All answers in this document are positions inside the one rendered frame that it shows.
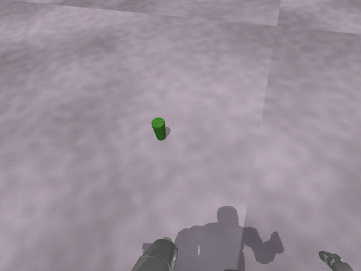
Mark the cup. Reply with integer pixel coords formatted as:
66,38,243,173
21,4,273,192
152,117,166,141

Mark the right robot hand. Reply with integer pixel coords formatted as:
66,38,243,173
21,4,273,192
319,251,353,271

